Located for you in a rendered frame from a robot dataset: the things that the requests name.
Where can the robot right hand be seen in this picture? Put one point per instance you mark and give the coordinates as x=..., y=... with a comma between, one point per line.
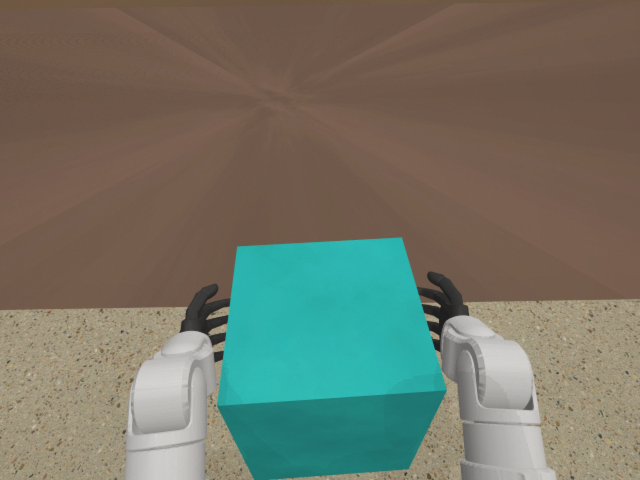
x=451, y=303

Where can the robot left forearm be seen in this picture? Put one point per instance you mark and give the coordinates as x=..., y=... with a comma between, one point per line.
x=167, y=411

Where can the robot left hand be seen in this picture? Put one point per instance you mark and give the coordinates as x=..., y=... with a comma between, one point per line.
x=198, y=311

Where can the carton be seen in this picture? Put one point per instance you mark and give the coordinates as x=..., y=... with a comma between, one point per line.
x=329, y=366

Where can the robot right forearm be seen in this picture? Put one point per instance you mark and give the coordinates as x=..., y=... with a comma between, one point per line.
x=496, y=390

